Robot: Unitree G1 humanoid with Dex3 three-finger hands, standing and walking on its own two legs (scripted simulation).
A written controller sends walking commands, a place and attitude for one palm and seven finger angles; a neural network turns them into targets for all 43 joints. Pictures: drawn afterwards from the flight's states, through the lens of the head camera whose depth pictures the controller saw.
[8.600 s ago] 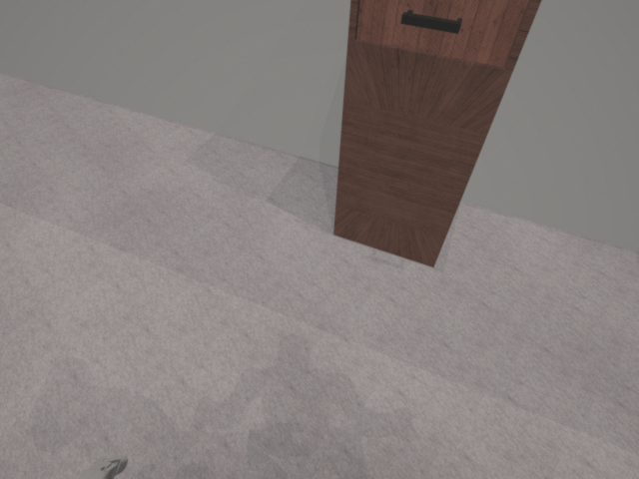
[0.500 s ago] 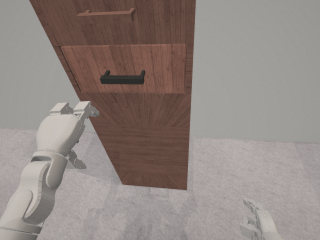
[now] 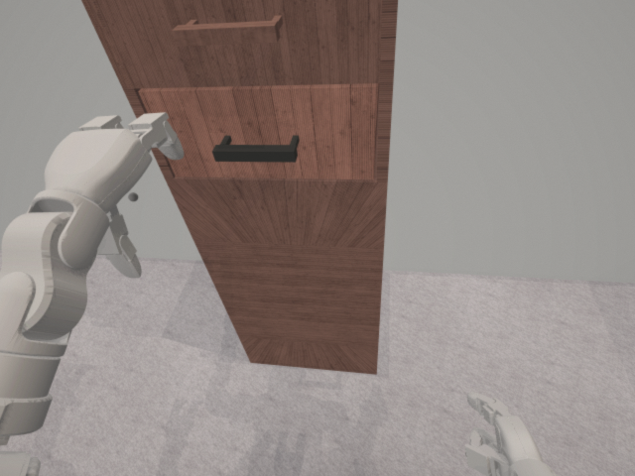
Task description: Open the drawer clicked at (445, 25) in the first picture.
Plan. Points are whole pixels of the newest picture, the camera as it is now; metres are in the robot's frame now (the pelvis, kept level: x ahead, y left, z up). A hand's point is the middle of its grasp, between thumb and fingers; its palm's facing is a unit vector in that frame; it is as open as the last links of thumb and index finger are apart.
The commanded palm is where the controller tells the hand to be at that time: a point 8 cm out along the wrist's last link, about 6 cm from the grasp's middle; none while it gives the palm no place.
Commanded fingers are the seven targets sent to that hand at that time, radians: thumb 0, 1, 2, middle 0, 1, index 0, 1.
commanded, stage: raise the hand with hooked fingers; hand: left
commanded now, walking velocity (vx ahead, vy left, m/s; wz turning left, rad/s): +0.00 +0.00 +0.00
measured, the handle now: (257, 146) +0.57 +0.19 +0.13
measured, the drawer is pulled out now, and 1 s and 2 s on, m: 0.00 0.00 0.00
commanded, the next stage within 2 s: move the hooked fingers above the handle in 0.24 s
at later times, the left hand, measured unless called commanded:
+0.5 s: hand (160, 213) +0.33 +0.22 +0.20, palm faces +0.10 -0.02 -0.99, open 13.9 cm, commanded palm +0.30 +0.22 +0.27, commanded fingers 0.00 -0.50 0.30 -0.30 -1.20 -0.30 -1.20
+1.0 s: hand (199, 184) +0.39 +0.21 +0.19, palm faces +0.07 -0.03 -1.00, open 13.8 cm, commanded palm +0.37 +0.21 +0.26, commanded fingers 0.00 -0.50 0.30 -0.30 -1.20 -0.30 -1.20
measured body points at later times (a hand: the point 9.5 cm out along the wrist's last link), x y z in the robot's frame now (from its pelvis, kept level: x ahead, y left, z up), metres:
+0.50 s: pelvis -0.01 -0.02 +0.00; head -0.01 -0.07 +0.44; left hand +0.31 +0.22 +0.25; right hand +0.21 -0.22 -0.10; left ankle +0.01 +0.09 -0.74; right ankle +0.03 -0.12 -0.74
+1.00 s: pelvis +0.01 -0.02 +0.00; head +0.02 -0.06 +0.45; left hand +0.38 +0.20 +0.24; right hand +0.18 -0.26 -0.12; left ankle +0.01 +0.09 -0.74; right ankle +0.03 -0.12 -0.74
